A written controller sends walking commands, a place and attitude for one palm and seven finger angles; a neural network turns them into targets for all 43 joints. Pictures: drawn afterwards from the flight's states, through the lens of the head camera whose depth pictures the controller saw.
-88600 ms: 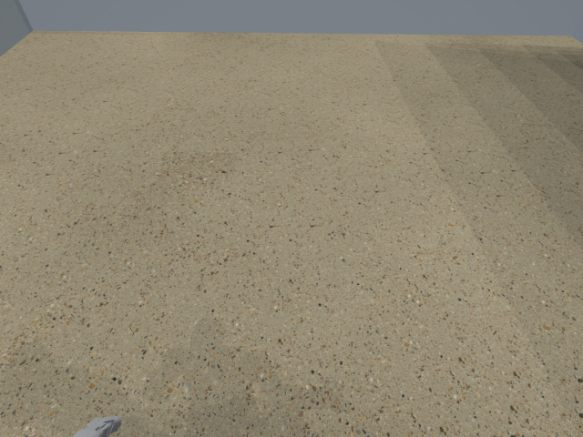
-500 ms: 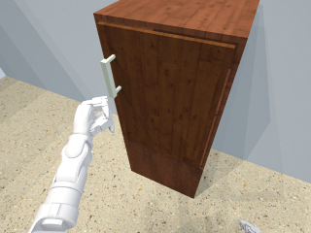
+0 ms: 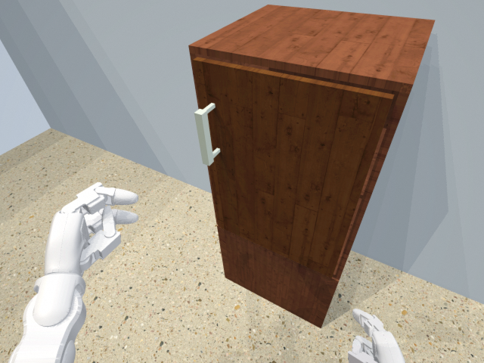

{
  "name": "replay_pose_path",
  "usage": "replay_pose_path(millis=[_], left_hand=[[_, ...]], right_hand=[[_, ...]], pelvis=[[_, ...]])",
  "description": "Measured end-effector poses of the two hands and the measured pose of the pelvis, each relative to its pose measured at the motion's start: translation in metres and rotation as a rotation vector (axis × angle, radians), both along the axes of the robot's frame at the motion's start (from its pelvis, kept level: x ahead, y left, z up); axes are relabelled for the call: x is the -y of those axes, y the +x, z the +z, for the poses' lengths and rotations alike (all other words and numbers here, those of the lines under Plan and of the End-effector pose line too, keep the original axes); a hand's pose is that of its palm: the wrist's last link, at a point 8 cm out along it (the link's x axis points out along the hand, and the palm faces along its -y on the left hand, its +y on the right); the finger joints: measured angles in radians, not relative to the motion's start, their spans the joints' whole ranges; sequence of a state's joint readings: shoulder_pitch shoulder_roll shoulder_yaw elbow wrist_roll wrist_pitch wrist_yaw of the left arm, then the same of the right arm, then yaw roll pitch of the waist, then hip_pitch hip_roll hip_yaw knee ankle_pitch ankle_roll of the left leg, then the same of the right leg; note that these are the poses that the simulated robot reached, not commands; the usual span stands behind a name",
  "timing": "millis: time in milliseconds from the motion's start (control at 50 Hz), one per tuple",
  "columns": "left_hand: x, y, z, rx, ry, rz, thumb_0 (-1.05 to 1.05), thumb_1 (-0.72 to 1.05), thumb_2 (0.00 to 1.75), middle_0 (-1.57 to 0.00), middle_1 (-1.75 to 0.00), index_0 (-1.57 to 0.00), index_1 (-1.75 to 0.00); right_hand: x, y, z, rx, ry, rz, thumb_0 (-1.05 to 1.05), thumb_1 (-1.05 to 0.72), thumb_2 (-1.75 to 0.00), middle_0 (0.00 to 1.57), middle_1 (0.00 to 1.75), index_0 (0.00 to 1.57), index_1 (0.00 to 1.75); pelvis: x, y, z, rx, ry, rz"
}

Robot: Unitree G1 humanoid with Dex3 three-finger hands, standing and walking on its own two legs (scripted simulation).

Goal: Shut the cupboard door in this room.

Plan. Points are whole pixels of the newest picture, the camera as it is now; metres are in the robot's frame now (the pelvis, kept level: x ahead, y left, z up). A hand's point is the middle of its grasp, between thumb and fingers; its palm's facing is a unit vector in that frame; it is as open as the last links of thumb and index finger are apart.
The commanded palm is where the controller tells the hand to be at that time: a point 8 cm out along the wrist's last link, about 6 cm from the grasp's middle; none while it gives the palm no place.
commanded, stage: draw the hand back to the body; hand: left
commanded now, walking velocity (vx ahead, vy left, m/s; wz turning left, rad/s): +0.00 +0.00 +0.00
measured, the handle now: (209, 134) +0.61 +0.15 +0.07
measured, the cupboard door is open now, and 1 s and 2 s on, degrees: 0 0 0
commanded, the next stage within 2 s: step back with the hand held close in 0.62 s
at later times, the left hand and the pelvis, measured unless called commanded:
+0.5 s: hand (60, 259) +0.20 +0.27 +0.15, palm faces +0.46 -0.81 -0.36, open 7.3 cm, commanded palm +0.15 +0.31 +0.17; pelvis +0.01 +0.00 +0.00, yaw +1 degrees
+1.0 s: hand (71, 252) +0.21 +0.25 +0.15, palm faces +0.37 -0.81 -0.46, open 7.4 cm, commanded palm +0.15 +0.30 +0.17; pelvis +0.01 +0.00 -0.01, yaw -1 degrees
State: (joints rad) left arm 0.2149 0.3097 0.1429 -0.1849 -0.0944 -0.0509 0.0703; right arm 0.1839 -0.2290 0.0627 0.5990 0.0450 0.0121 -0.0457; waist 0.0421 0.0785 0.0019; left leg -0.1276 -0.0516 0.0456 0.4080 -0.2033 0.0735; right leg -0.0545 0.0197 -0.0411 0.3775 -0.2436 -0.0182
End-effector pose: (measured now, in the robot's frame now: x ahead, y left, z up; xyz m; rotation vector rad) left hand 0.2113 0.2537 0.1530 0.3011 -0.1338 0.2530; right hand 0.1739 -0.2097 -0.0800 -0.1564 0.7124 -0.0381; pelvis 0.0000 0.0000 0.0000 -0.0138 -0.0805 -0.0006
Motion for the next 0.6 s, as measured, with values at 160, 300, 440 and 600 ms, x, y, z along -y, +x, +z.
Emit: replay_pose_path(millis=[160, 300, 440, 600], left_hand=[[-0.031, -0.03, 0.003, -0.035, 0.064, 0.105, 0.01, 0.9, 0.9, -0.55, -0.68, -0.56, -0.68], [-0.052, -0.061, 0.022, -0.009, 0.154, 0.202, 0.02, 0.89, 0.9, -0.36, -0.47, -0.37, -0.47], [-0.053, -0.06, 0.014, -0.009, 0.112, 0.248, 0.01, 0.9, 0.9, -0.25, -0.35, -0.26, -0.35], [-0.039, -0.049, 0.015, 0.005, 0.106, 0.18, 0.02, 0.89, 0.9, -0.21, -0.31, -0.22, -0.31]], right_hand=[[0.001, 0.001, -0.001, -0.01, -0.006, -0.012, 0.01, -0.91, -0.89, 0.2, 0.3, 0.21, 0.3], [0.008, 0.009, 0.0, 0.012, -0.03, -0.012, 0.01, -0.91, -0.89, 0.2, 0.3, 0.21, 0.3], [0.008, 0.017, 0.0, 0.026, -0.04, 0.01, 0.01, -0.91, -0.89, 0.2, 0.3, 0.2, 0.3], [0.008, 0.017, 0.006, 0.053, -0.031, -0.003, 0.01, -0.91, -0.89, 0.2, 0.3, 0.21, 0.3]], pelvis=[[-0.003, 0.008, 0.0, -0.002, -0.003, -0.006], [-0.005, 0.014, -0.001, -0.005, -0.006, 0.0], [-0.005, 0.011, -0.001, -0.008, -0.002, 0.015], [0.0, 0.015, -0.001, -0.008, -0.001, 0.001]])
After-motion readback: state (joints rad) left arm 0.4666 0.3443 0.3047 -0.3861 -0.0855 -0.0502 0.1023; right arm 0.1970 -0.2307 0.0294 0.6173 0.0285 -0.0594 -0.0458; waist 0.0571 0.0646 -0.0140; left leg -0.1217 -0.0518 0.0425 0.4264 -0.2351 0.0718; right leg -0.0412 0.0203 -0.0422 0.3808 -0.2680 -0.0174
